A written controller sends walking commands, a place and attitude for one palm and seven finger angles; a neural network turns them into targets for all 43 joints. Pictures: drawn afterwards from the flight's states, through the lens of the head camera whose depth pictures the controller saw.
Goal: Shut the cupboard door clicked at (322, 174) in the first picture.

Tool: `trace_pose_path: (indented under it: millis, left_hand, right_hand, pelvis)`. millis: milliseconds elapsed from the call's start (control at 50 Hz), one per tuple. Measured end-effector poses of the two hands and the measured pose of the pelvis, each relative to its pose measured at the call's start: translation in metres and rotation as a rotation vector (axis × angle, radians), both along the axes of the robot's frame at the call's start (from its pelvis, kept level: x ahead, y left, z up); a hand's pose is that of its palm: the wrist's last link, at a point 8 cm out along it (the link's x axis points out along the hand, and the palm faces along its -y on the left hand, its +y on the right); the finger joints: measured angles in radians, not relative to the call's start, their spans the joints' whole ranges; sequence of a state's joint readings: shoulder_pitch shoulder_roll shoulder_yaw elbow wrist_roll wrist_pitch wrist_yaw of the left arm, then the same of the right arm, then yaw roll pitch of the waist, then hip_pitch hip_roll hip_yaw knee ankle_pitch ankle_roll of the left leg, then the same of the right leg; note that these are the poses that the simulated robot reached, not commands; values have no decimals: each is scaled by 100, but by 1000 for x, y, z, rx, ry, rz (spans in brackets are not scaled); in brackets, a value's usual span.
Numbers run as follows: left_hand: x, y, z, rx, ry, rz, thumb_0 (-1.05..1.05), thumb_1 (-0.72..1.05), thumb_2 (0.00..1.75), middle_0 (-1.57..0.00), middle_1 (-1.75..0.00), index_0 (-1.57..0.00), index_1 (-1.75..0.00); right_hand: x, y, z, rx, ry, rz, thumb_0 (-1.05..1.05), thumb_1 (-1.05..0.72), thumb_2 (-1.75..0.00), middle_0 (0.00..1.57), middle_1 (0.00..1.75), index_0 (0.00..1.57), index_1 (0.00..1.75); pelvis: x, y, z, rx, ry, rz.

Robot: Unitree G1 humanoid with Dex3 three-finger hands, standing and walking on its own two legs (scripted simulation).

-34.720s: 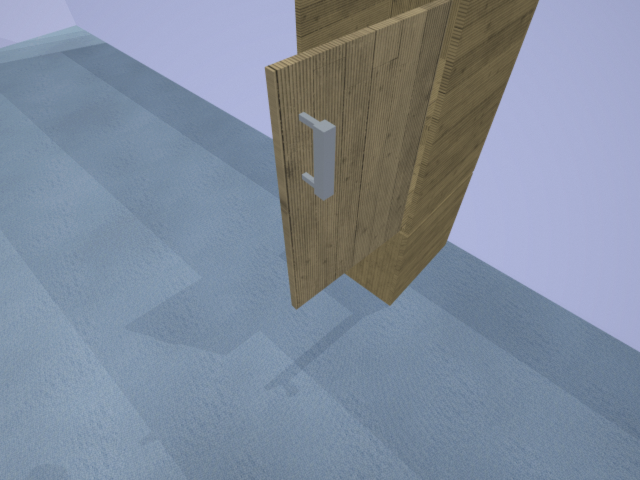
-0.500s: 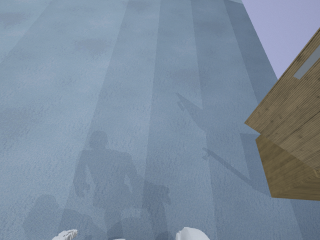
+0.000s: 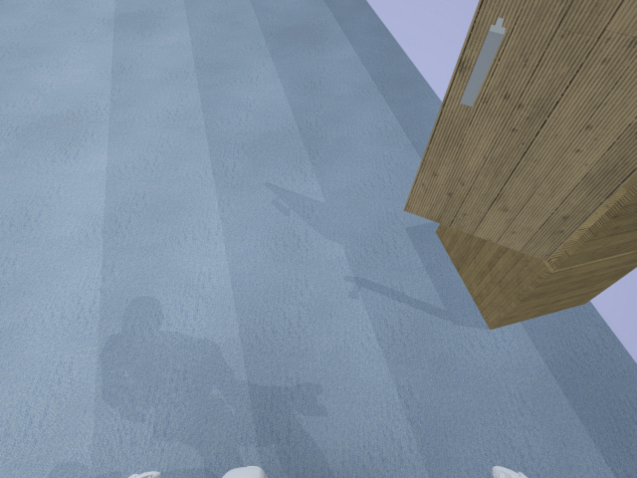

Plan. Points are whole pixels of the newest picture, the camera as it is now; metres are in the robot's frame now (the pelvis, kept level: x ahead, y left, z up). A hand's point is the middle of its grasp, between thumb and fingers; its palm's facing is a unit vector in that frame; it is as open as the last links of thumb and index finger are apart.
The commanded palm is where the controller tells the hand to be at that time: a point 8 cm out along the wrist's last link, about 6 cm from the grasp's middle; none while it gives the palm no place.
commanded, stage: turn to face it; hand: left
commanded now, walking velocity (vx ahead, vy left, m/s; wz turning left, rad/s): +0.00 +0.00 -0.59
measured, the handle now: (483, 62) +0.75 -0.23 +0.12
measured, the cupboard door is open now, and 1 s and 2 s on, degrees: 51 51 51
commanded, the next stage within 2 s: take the last steps up to it in 0.52 s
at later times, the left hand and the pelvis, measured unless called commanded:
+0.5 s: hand (215, 449) +0.17 +0.15 -0.15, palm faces -0.27 -0.93 -0.25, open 7.4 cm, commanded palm none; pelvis +0.01 -0.01 +0.00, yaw -15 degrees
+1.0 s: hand (249, 413) +0.22 +0.11 -0.16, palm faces -0.44 -0.89 -0.14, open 7.4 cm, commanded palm none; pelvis +0.07 -0.03 +0.02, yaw -25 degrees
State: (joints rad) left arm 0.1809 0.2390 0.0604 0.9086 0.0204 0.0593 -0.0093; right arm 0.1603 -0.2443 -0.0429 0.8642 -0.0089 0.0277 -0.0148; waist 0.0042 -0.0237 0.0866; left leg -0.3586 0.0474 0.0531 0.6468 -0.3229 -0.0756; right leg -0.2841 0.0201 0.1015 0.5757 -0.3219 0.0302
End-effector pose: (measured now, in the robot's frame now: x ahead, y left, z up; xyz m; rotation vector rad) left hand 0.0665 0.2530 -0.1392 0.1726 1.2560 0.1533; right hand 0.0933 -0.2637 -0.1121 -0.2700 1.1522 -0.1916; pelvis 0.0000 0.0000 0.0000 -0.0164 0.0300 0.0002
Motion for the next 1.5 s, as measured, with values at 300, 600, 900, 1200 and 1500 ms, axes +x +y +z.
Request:
trace_pose_path:
  millis: [300,600,900,1200,1500]
  left_hand:
    - [87,-10,16,-13,-53,-205,1,91,90,-20,-30,-19,-30]
    - [98,-53,13,3,-34,-329,0,91,90,-20,-30,-20,-30]
    - [132,-56,7,-67,53,-398,1,91,90,-20,-30,-19,-30]
    - [231,-191,10,-51,-102,-529,0,91,90,-20,-30,-19,-30]
    - [209,-203,-24,-37,188,-382,0,93,90,-20,-30,-20,-30]
  right_hand:
    - [-81,12,4,23,93,-198,0,-90,-90,21,30,20,30]
    - [-112,-2,-12,66,128,-367,0,-91,-90,20,30,20,30]
    - [-139,40,12,63,174,-472,0,-90,-90,21,30,20,30]
    - [-178,-20,-21,181,394,-640,0,-91,-90,21,30,20,30]
    - [65,-142,-9,54,-23,-432,0,-91,-90,20,30,20,30]
  pelvis:
    - [10,6,12,-32,-17,-183]
    - [20,-8,7,2,-19,-285]
    - [56,-7,20,-29,-9,-393]
    - [100,-104,0,-9,-22,-449]
    - [194,-164,-5,-21,-37,-429]
